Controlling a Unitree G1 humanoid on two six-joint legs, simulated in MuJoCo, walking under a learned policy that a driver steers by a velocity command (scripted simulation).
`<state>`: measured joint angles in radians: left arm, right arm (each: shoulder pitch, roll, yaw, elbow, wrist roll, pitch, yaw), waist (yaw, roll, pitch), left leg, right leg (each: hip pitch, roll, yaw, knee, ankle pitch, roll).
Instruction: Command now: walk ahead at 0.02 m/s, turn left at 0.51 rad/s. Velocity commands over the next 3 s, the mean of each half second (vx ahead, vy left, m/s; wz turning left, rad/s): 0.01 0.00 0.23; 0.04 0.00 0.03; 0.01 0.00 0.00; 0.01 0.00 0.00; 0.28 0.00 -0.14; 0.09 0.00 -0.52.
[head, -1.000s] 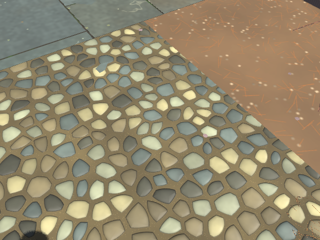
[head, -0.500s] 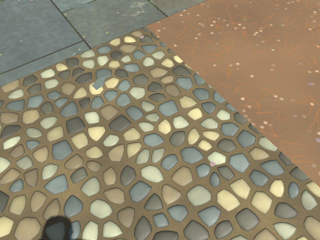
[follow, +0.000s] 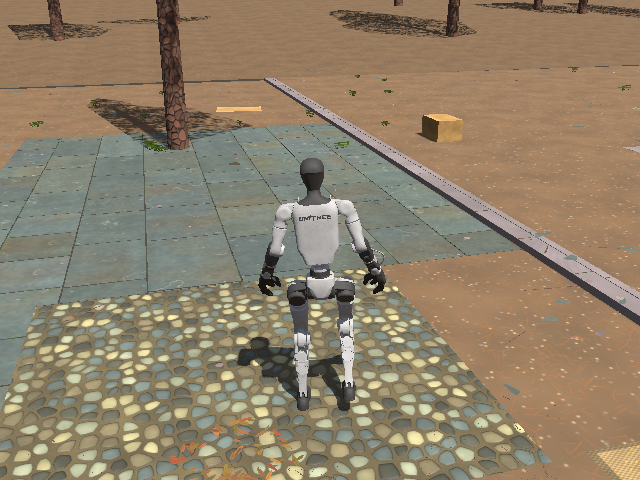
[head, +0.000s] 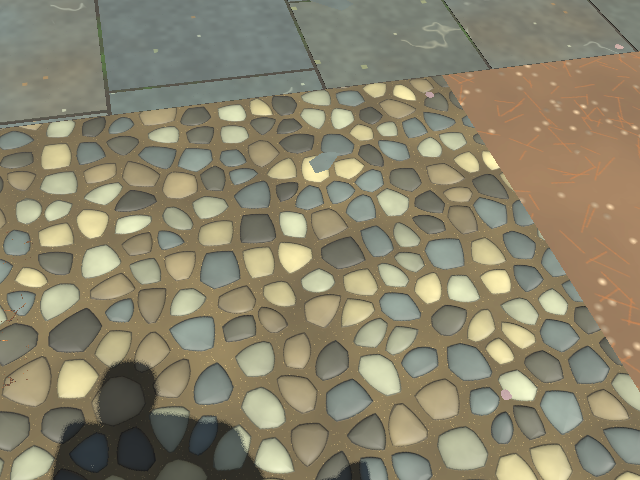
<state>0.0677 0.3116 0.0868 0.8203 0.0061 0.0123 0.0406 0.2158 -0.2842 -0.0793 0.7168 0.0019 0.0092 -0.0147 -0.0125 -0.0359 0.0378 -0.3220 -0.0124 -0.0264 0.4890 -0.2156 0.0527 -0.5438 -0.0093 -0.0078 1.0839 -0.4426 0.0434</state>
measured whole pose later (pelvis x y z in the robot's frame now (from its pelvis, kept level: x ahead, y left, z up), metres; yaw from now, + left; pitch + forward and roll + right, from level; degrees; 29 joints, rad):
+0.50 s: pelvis +0.02 -0.03 -0.01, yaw +6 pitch +0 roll +0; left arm 0.15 0.24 0.04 0.89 0.01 -0.03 0.01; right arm 0.17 -0.26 -0.04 0.76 -0.02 0.03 -0.02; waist 0.00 0.02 0.03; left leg -0.26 -0.05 -0.09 0.51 -0.25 0.01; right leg -0.21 0.00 0.00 0.50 -0.28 0.00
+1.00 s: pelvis +0.04 -0.02 -0.01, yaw +5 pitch -1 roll +0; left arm 0.17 0.24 0.02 1.01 0.00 -0.02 0.02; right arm 0.21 -0.22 -0.04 0.91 0.00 -0.03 -0.02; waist 0.01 -0.01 0.04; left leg -0.22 -0.04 -0.08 0.57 -0.32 0.02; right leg -0.17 0.00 0.01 0.54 -0.35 0.01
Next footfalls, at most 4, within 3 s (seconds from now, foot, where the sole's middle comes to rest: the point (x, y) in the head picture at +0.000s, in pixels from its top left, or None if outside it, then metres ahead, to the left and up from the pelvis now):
0.32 right None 0.06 -0.15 -0.78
2.64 right None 0.37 -0.09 -0.78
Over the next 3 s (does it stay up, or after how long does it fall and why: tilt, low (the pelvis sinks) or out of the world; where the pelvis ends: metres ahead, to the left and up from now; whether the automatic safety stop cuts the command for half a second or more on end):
stays up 0.27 -0.01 -0.01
